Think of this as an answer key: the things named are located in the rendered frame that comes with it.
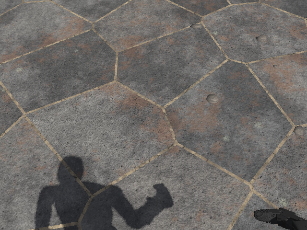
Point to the robot right hand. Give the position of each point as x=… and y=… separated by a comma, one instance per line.
x=282, y=217

